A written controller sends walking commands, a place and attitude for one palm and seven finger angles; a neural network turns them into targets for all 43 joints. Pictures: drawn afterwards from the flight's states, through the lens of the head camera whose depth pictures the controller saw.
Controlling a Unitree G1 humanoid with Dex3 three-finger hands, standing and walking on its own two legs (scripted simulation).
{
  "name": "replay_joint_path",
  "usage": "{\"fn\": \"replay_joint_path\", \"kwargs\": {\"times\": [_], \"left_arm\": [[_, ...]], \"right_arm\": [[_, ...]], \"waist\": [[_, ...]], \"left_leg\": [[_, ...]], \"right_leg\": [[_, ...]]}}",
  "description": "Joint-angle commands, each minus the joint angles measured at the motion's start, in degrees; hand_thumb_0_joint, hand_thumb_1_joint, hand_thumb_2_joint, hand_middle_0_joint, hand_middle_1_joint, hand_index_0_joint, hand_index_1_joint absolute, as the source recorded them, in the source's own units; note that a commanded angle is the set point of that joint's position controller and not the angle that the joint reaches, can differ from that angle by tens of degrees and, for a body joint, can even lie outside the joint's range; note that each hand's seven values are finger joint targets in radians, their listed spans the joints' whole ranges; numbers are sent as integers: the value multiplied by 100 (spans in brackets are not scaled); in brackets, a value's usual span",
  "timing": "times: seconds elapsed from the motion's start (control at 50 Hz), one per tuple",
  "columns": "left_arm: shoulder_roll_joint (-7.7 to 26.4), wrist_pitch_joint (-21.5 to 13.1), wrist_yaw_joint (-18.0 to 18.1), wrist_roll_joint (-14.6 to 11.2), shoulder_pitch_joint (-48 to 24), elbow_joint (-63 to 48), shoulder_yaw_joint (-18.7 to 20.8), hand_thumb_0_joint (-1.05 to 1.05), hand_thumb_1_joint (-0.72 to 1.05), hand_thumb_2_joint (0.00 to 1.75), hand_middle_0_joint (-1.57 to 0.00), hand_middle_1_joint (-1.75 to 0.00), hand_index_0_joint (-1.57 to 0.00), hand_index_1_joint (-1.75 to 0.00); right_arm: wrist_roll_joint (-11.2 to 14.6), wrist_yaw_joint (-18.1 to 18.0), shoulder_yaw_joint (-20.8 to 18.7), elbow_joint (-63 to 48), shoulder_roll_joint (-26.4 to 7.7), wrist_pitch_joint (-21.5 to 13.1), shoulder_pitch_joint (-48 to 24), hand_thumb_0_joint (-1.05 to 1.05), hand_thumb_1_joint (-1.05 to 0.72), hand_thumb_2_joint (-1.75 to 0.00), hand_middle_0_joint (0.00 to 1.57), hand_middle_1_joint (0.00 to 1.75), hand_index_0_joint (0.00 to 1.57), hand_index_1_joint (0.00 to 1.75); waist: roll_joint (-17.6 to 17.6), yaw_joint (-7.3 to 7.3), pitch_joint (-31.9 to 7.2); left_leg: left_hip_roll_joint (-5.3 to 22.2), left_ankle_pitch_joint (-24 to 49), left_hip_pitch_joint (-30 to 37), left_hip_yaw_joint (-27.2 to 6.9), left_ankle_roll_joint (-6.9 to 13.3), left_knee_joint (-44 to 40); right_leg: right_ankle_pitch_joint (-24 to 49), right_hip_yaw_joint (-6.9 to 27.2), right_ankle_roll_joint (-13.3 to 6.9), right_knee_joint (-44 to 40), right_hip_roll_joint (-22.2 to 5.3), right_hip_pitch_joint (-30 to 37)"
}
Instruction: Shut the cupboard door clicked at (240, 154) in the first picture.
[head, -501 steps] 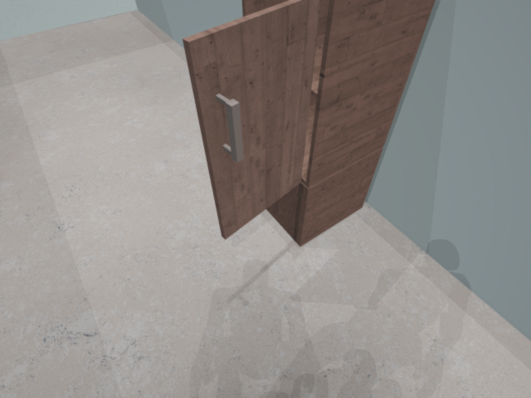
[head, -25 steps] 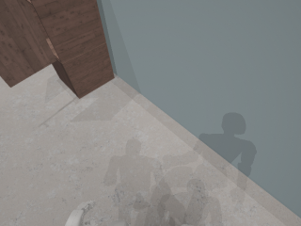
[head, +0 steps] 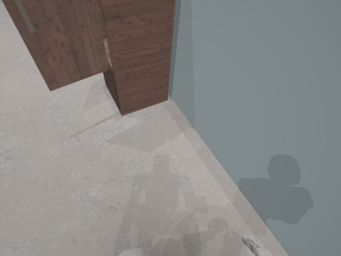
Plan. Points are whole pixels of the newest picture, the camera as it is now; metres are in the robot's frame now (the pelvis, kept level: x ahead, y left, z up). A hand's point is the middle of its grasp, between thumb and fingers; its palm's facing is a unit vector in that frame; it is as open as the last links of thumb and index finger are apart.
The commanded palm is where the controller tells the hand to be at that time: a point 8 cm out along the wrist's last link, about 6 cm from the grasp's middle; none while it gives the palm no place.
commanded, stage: walk to a spot facing it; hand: left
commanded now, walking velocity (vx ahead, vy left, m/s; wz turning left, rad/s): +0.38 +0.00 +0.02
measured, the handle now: (22, 11) +0.86 +0.67 +0.07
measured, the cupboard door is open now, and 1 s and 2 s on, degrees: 99 99 99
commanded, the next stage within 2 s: turn to face it in 0.80 s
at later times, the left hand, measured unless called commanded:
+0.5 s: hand (143, 165) +0.39 +0.12 -0.15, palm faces -0.05 -0.98 -0.20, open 7.3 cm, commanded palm none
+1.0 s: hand (131, 184) +0.33 +0.15 -0.18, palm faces +0.26 -0.96 -0.14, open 7.3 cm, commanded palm none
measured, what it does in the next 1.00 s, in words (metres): walks ahead: right foot, then left foot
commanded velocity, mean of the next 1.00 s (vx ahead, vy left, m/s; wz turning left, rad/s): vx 0.30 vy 0.00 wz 0.23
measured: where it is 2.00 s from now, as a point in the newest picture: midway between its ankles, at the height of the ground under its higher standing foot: (177, 191)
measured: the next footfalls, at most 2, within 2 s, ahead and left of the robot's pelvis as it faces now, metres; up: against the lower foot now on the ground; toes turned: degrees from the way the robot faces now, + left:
right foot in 0.44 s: +0.33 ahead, -0.14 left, +0.00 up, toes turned -6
left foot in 0.94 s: +0.53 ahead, +0.10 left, +0.00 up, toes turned +17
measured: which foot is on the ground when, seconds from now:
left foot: down 0.00-0.44, up 0.46-0.92, down 0.94-1.00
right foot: up 0.00-0.42, down 0.44-0.94, up 0.96-1.00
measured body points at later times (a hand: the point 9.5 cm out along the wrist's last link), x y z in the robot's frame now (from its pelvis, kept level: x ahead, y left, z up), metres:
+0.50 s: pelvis +0.23 -0.05 +0.00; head +0.27 -0.06 +0.45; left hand +0.39 +0.18 -0.13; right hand +0.11 -0.26 -0.15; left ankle +0.07 +0.07 -0.66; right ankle +0.29 -0.14 -0.72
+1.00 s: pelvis +0.44 +0.00 -0.01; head +0.47 +0.03 +0.44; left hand +0.32 +0.21 -0.17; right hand +0.63 -0.21 -0.12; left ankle +0.49 +0.09 -0.73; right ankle +0.32 -0.14 -0.66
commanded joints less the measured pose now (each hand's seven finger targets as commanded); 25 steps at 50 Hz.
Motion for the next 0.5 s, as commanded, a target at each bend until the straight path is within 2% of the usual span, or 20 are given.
{"fn": "replay_joint_path", "kwargs": {"times": [0.0, 0.04, 0.06, 0.08, 0.12, 0.2, 0.24, 0.28, 0.3, 0.34, 0.36, 0.38, 0.4, 0.42, 0.44, 0.46, 0.48], "left_arm": [[286, -146, -25, 60, -470, -683, 155, 0, 90, 90, -20, -30, -20, -30], [226, -68, -46, 52, -416, -680, 165, 0, 90, 90, -20, -30, -20, -30], [261, -56, -58, 50, -504, -727, 187, 0, 90, 90, -20, -30, -20, -30], [235, -28, -64, 72, -624, -789, 210, 0, 90, 90, -20, -30, -20, -30], [260, -20, -95, 68, -1040, -942, 202, 0, 90, 90, -20, -30, -20, -30], [304, -20, -132, 43, -1792, -1192, 161, 0, 90, 90, -20, -30, -20, -30], [342, -31, -148, 31, -2160, -1333, 135, 0, 90, 90, -20, -30, -20, -30], [404, -55, -158, 25, -2433, -1449, 121, 0, 90, 90, -20, -30, -20, -30], [413, -63, -163, 16, -2483, -1477, 129, 0, 90, 90, -20, -30, -20, -30], [523, -94, -159, 10, -2281, -1463, 154, 0, 90, 90, -20, -30, -20, -30], [632, -135, -139, 18, -1819, -1344, 184, 0, 90, 90, -20, -30, -20, -30], [790, -195, -108, 40, -935, -1081, 262, 0, 90, 90, -20, -30, -20, -30], [1245, -273, -46, 98, 87, -771, 408, 0, 90, 90, -20, -30, -20, -30], [1706, -264, 1, 31, 628, -626, 511, 0, 90, 90, -20, -30, -20, -30], [1657, -243, 38, -70, 390, -687, 476, 0, 90, 90, -20, -30, -20, -30], [1311, -238, 92, -64, -93, -786, 408, 0, 90, 90, -20, -30, -20, -30], [1083, -248, 106, -71, -492, -890, 322, 0, 90, 90, -20, -30, -20, -30]], "right_arm": [[10, -195, -187, 240, -901, -52, 1251, 0, -90, -90, 20, 30, 20, 30], [23, -200, -155, 316, -795, -93, 1294, 0, -90, -90, 20, 30, 20, 30], [30, -200, -161, 337, -793, -104, 1363, 0, -90, -90, 20, 30, 20, 30], [9, -200, -220, 305, -683, -116, 1436, 0, -90, -90, 20, 30, 20, 30], [12, -196, -187, 359, -753, -124, 1598, 0, -90, -90, 20, 30, 20, 30], [-9, -207, -129, 508, -775, -120, 1960, 0, -90, -90, 20, 30, 20, 30], [-38, -212, -126, 586, -842, -107, 2156, 0, -90, -90, 20, 30, 20, 30], [-65, -212, -116, 673, -880, -94, 2310, 0, -90, -90, 20, 30, 20, 30], [-82, -215, -119, 706, -925, -85, 2341, 0, -90, -90, 20, 30, 20, 30], [-85, -220, -125, 768, -1029, -60, 2325, 0, -90, -90, 20, 30, 20, 30], [-66, -210, -125, 811, -1022, -49, 2339, 0, -90, -90, 20, 30, 20, 30], [-29, -204, -118, 807, -1008, -57, 2213, 0, -90, -90, 20, 30, 20, 30], [63, -161, -106, 698, -871, -78, 2158, 0, -90, -90, 20, 30, 20, 30], [117, -173, -83, 563, -609, -89, 2334, 0, -90, -90, 20, 30, 20, 30], [121, -149, -109, 487, -808, -61, 1886, 0, -90, -90, 20, 30, 20, 30], [116, -132, -150, 439, -731, -41, 1507, 0, -90, -90, 20, 30, 20, 30], [77, -119, -150, 426, -563, 22, 1356, 0, -90, -90, 20, 30, 20, 30]], "waist": [[904, -384, -253], [1094, -264, -307], [1048, -259, -345], [970, -239, -269], [758, -298, -146], [884, -429, 82], [852, -543, 101], [811, -608, 136], [833, -595, 138], [790, -453, 25], [526, -223, -219], [291, 201, -596], [-390, 562, -1342], [-1340, 509, -1898], [-597, 501, -1461], [-398, 294, -894], [-176, 64, -467]], "left_leg": [[1623, 1223, 1134, -1664, 431, -2295], [1403, 1200, 1031, -1244, 399, -2441], [1367, 1120, 1076, -1275, 434, -2508], [1319, 1159, 1117, -1166, 461, -2597], [1305, 1315, 1249, -1083, 473, -2671], [1293, 2191, 1656, -895, 394, -2591], [1346, 2459, 1864, -864, 381, -2470], [1438, 2699, 1978, -863, 384, -2333], [1464, 2784, 2010, -853, 379, -2282], [1484, 3249, 1941, -776, 338, -1857], [1357, 3704, 1838, -711, 249, -1249], [1127, 3766, 1309, -584, 85, -207], [570, 2549, 12, -173, -165, 1383], [-188, -1680, -1230, -217, -417, 3303], [143, -1596, -1578, -877, -317, 3981], [407, -1076, -1641, -994, -307, 4045], [577, -687, -1549, -1025, -384, 3826]], "right_leg": [[814, 499, 26, 460, -214, -1646], [1105, 444, 45, 40, -146, -1533], [1241, 422, 58, -144, -129, -1545], [1481, 421, 75, -309, -118, -1686], [1753, 372, 84, -785, -95, -1823], [2092, 243, 24, -1653, 42, -1967], [1995, 172, -52, -2128, 125, -1861], [1828, 143, -137, -2503, 208, -1649], [1712, 107, -194, -2660, 274, -1470], [1461, 12, -318, -3004, 448, -739], [1508, -78, -378, -3293, 615, -3], [1734, 25, -476, -3514, 634, 1312], [2036, 1226, -823, -3636, -368, 3090], [2777, 3293, -1467, -4346, -1898, 3875], [2522, 3224, -1524, -4730, -1856, 3257], [2385, 2735, -1303, -4864, -1627, 2466], [2460, 2164, -1147, -5023, -1410, 1652]]}}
